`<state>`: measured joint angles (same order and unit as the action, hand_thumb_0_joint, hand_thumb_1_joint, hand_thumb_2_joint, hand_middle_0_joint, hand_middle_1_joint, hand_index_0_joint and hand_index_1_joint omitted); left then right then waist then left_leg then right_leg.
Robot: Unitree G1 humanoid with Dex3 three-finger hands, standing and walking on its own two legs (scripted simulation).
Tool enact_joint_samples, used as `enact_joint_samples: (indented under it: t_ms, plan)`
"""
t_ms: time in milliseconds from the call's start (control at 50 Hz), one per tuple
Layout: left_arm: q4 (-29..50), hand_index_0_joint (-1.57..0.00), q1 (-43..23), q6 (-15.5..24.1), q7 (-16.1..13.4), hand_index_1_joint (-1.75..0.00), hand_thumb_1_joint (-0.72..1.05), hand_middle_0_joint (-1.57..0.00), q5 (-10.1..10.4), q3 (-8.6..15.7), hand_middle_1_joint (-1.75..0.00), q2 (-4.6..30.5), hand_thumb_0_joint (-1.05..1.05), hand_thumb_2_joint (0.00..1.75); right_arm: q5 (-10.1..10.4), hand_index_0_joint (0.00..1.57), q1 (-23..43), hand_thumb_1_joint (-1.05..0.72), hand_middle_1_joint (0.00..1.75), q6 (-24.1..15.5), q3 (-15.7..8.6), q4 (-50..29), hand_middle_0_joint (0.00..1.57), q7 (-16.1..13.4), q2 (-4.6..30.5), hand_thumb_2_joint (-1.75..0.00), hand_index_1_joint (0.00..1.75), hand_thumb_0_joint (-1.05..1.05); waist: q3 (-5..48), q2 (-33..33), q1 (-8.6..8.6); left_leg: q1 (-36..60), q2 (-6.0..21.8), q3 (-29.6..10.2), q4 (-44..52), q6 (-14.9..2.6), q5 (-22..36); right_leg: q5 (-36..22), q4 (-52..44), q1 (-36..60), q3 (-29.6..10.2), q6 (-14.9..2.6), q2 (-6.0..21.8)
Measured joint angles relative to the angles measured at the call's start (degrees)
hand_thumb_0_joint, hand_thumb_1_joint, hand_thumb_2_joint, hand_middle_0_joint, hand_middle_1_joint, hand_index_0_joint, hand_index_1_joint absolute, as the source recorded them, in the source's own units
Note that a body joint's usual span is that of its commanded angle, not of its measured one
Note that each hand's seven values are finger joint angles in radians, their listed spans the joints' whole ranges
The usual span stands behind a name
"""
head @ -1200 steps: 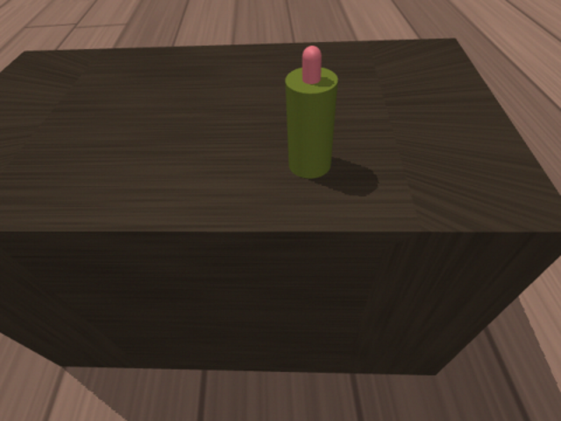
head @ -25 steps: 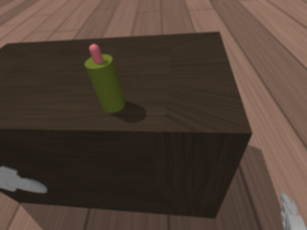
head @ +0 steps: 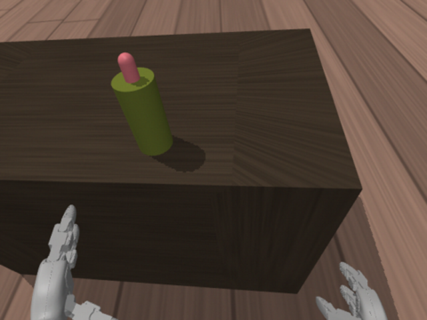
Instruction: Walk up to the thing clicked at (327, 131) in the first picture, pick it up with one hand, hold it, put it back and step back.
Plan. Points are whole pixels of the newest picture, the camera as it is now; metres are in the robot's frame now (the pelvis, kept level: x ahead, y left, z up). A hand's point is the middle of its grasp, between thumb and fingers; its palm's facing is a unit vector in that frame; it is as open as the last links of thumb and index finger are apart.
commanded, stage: home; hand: left
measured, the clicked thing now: (142, 105) +0.49 +0.21 +0.14
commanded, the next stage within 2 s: none
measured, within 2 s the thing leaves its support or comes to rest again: neither
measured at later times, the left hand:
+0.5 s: hand (159, 291) +0.19 +0.18 -0.10, palm faces +0.08 -0.97 -0.23, open 17.5 cm
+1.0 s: hand out of the picture +0.11 +0.24 -0.13, palm faces -0.03 -0.92 -0.39, open 17.5 cm
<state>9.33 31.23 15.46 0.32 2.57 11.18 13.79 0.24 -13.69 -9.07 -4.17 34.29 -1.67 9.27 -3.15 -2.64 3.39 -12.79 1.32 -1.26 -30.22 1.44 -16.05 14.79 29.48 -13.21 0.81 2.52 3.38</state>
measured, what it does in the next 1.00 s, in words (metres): stands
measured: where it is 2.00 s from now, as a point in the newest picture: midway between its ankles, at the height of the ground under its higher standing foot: outside the picture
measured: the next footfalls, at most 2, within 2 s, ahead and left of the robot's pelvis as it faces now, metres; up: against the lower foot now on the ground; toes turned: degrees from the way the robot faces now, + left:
none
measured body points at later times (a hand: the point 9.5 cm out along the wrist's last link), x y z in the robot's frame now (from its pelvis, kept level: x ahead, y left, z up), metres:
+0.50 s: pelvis +0.02 +0.00 +0.00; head +0.06 +0.00 +0.44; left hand +0.19 +0.23 -0.08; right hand +0.16 -0.25 -0.12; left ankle +0.00 +0.14 -0.73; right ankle +0.01 -0.15 -0.73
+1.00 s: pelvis +0.00 -0.01 +0.00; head -0.01 -0.02 +0.45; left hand +0.11 +0.28 -0.10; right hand +0.12 -0.29 -0.12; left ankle +0.00 +0.14 -0.73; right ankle +0.01 -0.15 -0.73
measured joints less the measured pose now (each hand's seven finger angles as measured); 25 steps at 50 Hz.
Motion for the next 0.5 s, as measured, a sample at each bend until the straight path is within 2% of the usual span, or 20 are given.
enact_joint_samples:
  t_ms: [100, 220, 320, 420, 500]
  plan:
    - [-8.6, -0.06, -1.4, -1.9, -0.8, -0.06, -0.55, -0.06, -0.9, -3.9, -0.06, -1.6, -0.01, 0.06, 0.1, 0.18, 1.5, -0.64, 0.26, 0.3, 0.6, 0.7, 0.18, -1.2, 1.4, -0.76, 0.25, 0.00, 0.3, 1.1, -0.99, 0.2, -0.1, 0.0, 0.5, -0.04, -0.3, 0.6, 0.0, 0.0, 0.0, 0.03, 0.1]
    - [-19.9, -0.06, -5.9, -4.7, -0.8, -0.06, -0.55, -0.06, -1.8, -8.4, -0.05, -3.1, -0.02, 0.05, -0.1, 0.20, 2.2, -0.81, 0.28, 0.9, 2.3, 1.1, 0.19, -1.3, 0.8, -0.85, 0.28, 0.01, 1.0, 2.7, -2.03, -0.8, 0.3, -0.1, 0.2, 0.28, -0.8, 1.2, 0.3, -1.0, 0.2, -0.23, -0.2]
    - [-28.1, -0.06, -9.5, -6.0, -2.4, -0.05, -0.56, -0.06, -2.3, -8.4, -0.05, -4.2, -0.02, 0.04, -0.6, 0.20, 2.7, -0.87, 0.29, 2.0, 3.9, 3.6, 0.20, -1.3, 1.4, -0.88, 0.29, 0.01, 0.8, 3.2, -2.61, -1.3, 0.8, 0.0, -0.9, 0.48, -1.9, 1.8, 0.9, -1.3, 0.1, -0.42, -0.8]
    - [-35.5, -0.06, -13.4, -7.6, -3.4, -0.05, -0.56, -0.06, -2.6, -9.2, -0.05, -4.3, -0.02, 0.04, -0.7, 0.21, 2.1, -0.89, 0.30, 3.3, 3.6, 5.4, 0.20, -1.4, 2.3, -0.90, 0.29, 0.01, 0.6, 2.8, -2.86, -3.0, 0.9, 0.1, -2.7, 0.47, -2.9, 2.6, 2.4, -3.0, -0.1, -0.34, -0.8]
    - [-37.4, -0.06, -15.7, -8.9, -4.2, -0.05, -0.55, -0.06, -2.7, -9.5, -0.05, -4.1, -0.02, 0.04, -0.7, 0.21, 1.4, -0.90, 0.30, 4.4, 3.2, 6.2, 0.20, -1.6, 2.8, -0.90, 0.30, 0.01, 0.8, 2.2, -2.95, -3.5, 1.0, 0.5, -3.4, 0.44, -3.4, 2.9, 3.0, -3.7, -0.5, -0.26, -0.9]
